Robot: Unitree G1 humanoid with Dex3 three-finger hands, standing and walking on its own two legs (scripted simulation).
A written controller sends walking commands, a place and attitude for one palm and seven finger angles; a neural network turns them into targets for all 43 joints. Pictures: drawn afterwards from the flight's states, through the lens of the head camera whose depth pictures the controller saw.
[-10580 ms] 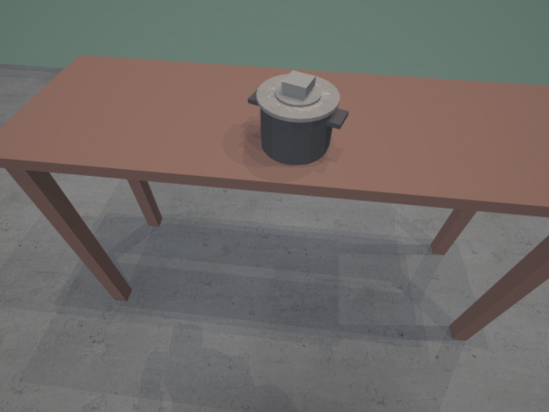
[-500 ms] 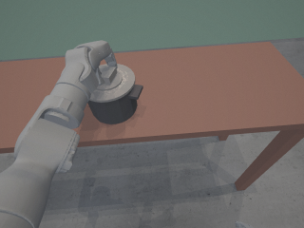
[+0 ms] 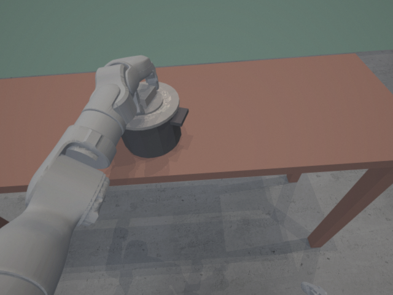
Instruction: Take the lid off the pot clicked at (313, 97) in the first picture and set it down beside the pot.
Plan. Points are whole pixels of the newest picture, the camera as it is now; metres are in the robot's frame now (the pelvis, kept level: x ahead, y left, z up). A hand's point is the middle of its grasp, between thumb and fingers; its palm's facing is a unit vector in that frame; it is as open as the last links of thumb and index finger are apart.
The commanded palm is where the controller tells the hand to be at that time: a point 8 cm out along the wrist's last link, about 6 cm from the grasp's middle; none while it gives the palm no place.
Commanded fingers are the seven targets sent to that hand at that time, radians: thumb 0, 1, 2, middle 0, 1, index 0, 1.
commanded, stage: close the fingers and squeeze the knob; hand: left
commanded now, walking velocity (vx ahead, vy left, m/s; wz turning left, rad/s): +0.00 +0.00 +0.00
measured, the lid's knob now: (141, 94) +0.51 +0.11 +0.14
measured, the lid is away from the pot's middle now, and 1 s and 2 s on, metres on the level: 0.01 0.01 0.01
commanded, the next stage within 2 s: lift the lid straight up in 1.16 s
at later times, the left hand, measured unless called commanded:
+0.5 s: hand (136, 95) +0.48 +0.11 +0.17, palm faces -0.35 -0.09 -0.93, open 8.6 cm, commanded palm +0.47 +0.12 +0.23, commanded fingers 0.00 0.28 0.87 -0.68 -1.02 -0.68 -1.02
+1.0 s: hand (135, 96) +0.48 +0.11 +0.16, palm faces -0.36 -0.10 -0.93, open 8.5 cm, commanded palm +0.47 +0.12 +0.23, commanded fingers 0.00 0.49 1.03 -0.71 -1.01 -0.67 -0.98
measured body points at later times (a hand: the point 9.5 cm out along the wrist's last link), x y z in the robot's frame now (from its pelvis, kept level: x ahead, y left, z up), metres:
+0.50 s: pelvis +0.01 +0.00 +0.00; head +0.04 -0.03 +0.45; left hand +0.49 +0.11 +0.22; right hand +0.10 -0.26 -0.13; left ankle +0.03 +0.11 -0.74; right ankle -0.04 -0.13 -0.74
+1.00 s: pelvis +0.01 +0.00 +0.00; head +0.04 -0.03 +0.45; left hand +0.49 +0.11 +0.22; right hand +0.10 -0.25 -0.13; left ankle +0.03 +0.11 -0.74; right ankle -0.04 -0.13 -0.74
